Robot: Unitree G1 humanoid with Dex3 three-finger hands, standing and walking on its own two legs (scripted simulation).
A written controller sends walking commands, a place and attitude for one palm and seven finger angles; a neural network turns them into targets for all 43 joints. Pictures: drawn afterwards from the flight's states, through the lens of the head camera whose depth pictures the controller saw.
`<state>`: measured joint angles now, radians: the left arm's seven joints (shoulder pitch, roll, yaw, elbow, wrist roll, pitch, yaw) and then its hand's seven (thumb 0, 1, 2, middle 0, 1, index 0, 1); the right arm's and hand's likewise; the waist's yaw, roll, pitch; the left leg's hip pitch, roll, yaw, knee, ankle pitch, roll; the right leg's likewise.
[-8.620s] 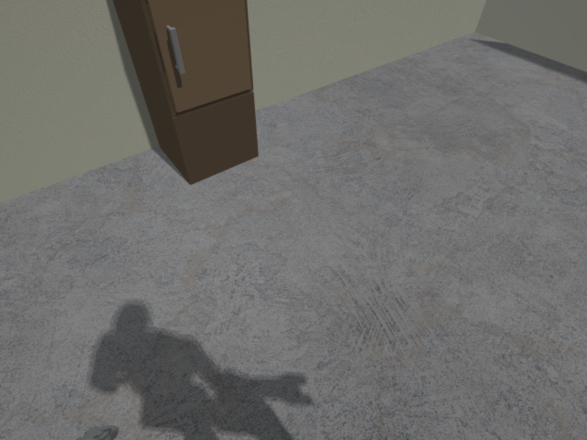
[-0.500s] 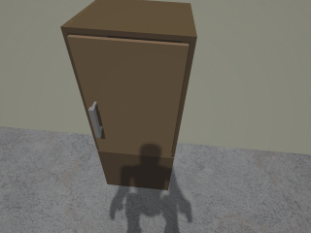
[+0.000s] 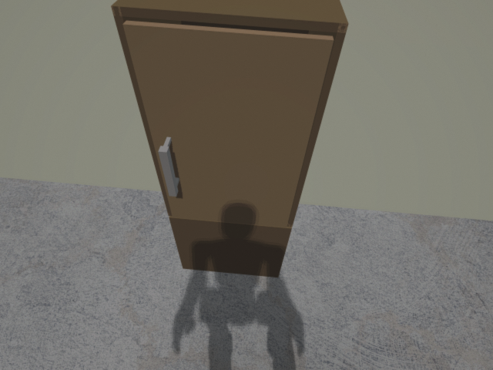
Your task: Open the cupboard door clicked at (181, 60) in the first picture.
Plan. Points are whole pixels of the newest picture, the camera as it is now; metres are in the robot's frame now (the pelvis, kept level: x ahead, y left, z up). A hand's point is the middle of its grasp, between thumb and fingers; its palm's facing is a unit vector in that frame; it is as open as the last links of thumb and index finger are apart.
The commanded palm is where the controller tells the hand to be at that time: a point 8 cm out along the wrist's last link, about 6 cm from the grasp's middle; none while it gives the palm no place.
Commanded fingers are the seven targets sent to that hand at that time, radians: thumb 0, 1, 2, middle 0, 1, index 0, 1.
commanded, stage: come to a stop and stand still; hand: left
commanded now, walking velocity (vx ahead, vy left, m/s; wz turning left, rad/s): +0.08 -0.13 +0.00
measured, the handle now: (170, 167) +0.58 +0.23 -0.07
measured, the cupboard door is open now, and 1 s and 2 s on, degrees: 0 0 0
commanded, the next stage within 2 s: look again from close up in 1.94 s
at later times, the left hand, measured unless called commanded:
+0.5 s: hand out of the picture +0.06 +0.18 -0.16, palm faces +0.04 -0.98 -0.21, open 7.2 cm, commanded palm none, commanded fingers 0.00 0.90 0.90 -0.20 -0.30 -0.20 -0.30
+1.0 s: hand out of the picture +0.00 +0.14 -0.16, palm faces +0.02 -0.98 -0.17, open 7.3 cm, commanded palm none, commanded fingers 0.00 0.90 0.90 -0.20 -0.30 -0.20 -0.30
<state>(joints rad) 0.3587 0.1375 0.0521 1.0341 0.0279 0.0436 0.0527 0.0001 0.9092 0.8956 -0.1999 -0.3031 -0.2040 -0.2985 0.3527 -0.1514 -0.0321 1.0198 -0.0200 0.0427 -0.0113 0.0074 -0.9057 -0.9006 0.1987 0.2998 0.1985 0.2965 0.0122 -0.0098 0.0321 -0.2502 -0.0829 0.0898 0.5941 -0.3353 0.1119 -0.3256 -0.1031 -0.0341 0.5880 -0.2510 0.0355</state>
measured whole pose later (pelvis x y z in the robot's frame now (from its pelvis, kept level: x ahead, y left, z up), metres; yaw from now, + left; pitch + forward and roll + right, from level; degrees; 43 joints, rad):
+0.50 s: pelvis +0.02 +0.01 +0.01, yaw -1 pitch -2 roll -1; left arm 0.27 0.14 0.03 1.04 0.01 0.02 0.07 0.00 0.95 0.90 -0.20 -0.30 -0.20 -0.30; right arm 0.32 -0.09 -0.02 1.13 0.00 -0.01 -0.04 0.01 -0.90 -0.90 0.20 0.30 0.20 0.30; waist -0.01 0.00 0.04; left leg -0.11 -0.09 0.10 0.42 -0.29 0.12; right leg -0.20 -0.02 -0.05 0.48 -0.23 0.01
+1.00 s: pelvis +0.03 -0.01 +0.01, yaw +0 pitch -1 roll +0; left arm 0.33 0.12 -0.03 1.13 0.01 -0.02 0.03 0.00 0.91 0.90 -0.20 -0.30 -0.20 -0.30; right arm 0.27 -0.18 0.02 1.07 -0.01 -0.04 -0.03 0.01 -0.92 -0.90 0.20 0.30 0.20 0.30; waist 0.01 0.02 0.03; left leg -0.11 -0.08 0.08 0.40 -0.28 0.10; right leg -0.21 -0.02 -0.07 0.47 -0.24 -0.01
